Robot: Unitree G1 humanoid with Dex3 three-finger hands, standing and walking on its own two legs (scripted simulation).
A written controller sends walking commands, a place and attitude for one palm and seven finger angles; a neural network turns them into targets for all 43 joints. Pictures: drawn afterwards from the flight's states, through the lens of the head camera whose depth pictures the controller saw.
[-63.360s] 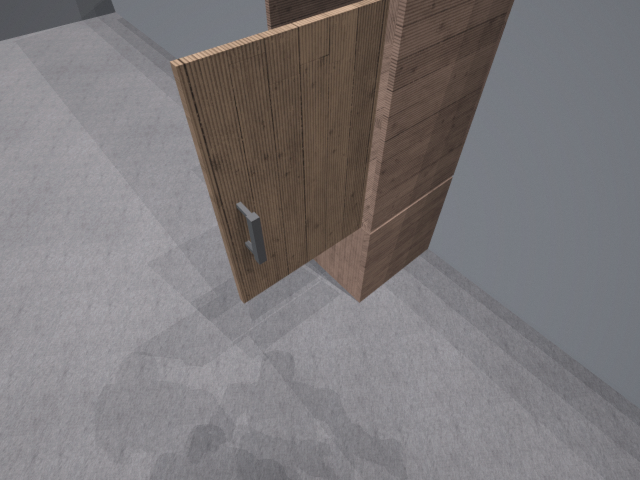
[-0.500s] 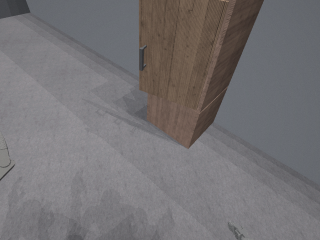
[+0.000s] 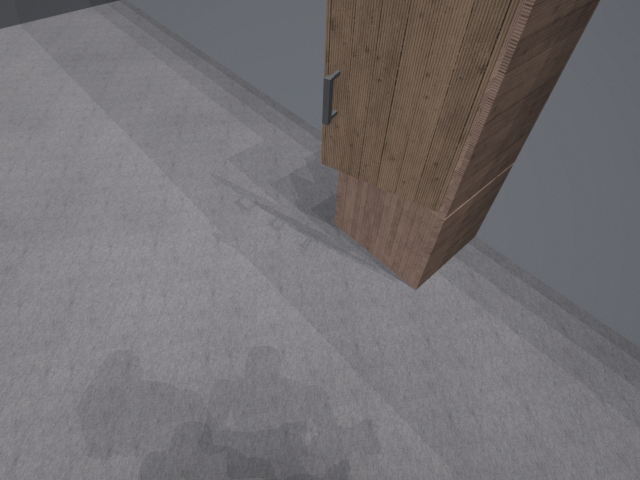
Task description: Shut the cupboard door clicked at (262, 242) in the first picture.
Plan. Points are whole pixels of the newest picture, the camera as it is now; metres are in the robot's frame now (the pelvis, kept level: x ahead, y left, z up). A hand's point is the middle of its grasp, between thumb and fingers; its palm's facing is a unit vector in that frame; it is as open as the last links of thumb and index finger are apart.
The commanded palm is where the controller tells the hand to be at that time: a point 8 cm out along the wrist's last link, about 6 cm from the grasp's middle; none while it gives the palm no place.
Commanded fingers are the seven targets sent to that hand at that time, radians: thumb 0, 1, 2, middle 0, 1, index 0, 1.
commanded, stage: let the arm hang, fingers relaxed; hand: left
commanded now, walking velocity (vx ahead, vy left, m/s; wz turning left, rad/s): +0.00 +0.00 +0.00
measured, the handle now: (331, 97) +1.01 +0.03 -0.08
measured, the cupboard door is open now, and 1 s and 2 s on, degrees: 16 16 16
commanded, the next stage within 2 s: look to check the result in 0.78 s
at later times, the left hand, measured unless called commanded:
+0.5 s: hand out of the picture -0.01 +0.18 -0.16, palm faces +0.00 -0.99 -0.17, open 7.4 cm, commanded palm none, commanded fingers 0.00 0.90 0.90 -0.20 -0.30 -0.20 -0.30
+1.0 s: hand out of the picture -0.03 +0.19 -0.16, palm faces +0.00 -0.99 -0.16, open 7.4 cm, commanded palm none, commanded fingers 0.00 0.90 0.90 -0.20 -0.30 -0.20 -0.30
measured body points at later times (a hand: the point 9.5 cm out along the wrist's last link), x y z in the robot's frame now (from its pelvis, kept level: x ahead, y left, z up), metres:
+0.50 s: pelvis +0.01 +0.02 +0.02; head +0.01 +0.02 +0.47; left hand -0.01 +0.23 -0.14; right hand -0.03 -0.19 -0.15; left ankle +0.04 +0.13 -0.72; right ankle -0.03 -0.07 -0.72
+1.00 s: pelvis +0.01 +0.03 +0.02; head +0.01 +0.03 +0.47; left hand -0.03 +0.24 -0.15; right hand -0.02 -0.17 -0.14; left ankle +0.04 +0.13 -0.72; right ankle -0.03 -0.07 -0.72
